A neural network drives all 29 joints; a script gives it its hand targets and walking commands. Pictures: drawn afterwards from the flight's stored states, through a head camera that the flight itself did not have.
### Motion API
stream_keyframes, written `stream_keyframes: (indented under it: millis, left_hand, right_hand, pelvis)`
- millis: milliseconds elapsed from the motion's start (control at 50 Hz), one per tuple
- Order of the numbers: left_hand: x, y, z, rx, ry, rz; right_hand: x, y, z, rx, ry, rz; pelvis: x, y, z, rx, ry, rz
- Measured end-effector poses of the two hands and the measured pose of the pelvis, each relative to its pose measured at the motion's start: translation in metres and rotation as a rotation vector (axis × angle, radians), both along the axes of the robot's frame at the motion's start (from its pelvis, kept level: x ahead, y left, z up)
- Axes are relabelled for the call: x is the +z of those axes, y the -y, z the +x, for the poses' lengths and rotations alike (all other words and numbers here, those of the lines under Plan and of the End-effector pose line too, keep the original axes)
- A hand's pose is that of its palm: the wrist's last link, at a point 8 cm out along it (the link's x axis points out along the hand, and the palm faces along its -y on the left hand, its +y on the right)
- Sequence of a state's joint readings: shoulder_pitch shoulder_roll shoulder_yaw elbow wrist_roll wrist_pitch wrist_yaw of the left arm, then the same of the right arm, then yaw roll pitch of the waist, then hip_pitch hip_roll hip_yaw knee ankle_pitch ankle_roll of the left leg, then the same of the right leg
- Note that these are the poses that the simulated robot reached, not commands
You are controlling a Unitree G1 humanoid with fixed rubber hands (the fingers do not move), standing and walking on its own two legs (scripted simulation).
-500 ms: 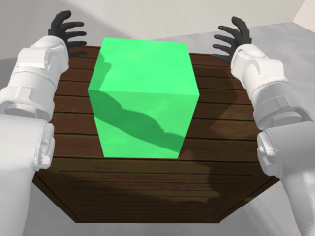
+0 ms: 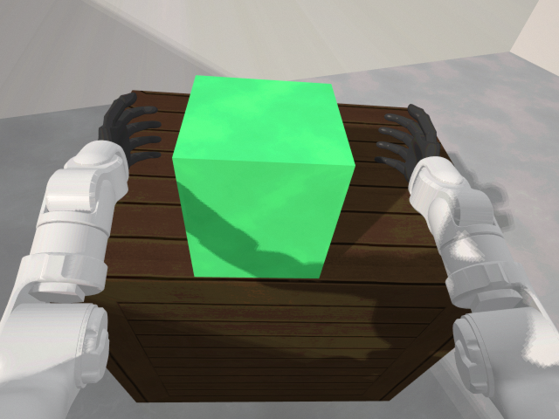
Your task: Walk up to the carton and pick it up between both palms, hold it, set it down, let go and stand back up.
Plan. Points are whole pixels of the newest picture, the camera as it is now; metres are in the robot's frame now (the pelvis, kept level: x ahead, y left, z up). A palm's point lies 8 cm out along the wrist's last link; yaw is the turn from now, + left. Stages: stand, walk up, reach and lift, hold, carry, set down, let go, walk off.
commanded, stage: set down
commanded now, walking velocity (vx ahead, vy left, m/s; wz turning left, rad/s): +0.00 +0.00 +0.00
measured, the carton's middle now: (261, 182) +0.47 +0.03 +0.10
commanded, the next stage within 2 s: let go in 2.00 s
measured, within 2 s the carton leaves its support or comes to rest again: neither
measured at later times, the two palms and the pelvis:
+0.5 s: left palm (110, 223) +0.35 +0.23 +0.13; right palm (414, 228) +0.36 -0.18 +0.14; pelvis -0.01 +0.01 +0.00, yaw +0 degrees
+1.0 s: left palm (115, 297) +0.28 +0.22 +0.06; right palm (422, 300) +0.28 -0.19 +0.07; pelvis +0.02 +0.00 +0.00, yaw -1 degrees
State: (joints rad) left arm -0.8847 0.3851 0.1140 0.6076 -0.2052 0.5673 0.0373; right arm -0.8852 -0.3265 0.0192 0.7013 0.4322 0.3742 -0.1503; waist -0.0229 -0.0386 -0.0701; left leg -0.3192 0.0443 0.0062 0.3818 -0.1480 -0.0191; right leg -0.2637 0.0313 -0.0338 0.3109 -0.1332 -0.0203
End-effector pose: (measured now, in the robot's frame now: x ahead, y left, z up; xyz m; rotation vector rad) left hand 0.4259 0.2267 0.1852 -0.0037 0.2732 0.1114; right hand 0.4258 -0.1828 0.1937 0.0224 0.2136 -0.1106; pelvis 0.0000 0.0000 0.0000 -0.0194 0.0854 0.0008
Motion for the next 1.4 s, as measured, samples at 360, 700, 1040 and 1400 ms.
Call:
stream_keyframes:
  millis: [360, 700, 1040, 1400]
  left_hand:
    - [-0.025, -0.005, -0.055, 0.022, 0.014, -0.007]
    - [-0.073, 0.012, -0.092, 0.000, -0.027, -0.007]
    - [-0.125, 0.011, -0.149, 0.014, -0.118, 0.021]
    - [-0.168, 0.000, -0.187, 0.008, -0.256, 0.051]
  right_hand:
    - [-0.032, -0.012, -0.049, 0.026, 0.000, 0.022]
    - [-0.076, 0.004, -0.093, -0.001, 0.007, 0.026]
    - [-0.123, 0.006, -0.147, -0.014, -0.055, -0.005]
    - [-0.169, 0.016, -0.184, -0.026, -0.214, -0.047]
  pelvis:
    - [0.000, -0.005, -0.009, -0.004, 0.106, 0.007]
    - [0.000, -0.005, -0.002, -0.021, 0.133, 0.014]
    - [0.002, 0.003, 0.016, -0.024, 0.155, 0.020]
    - [0.003, 0.001, 0.033, -0.026, 0.144, 0.019]
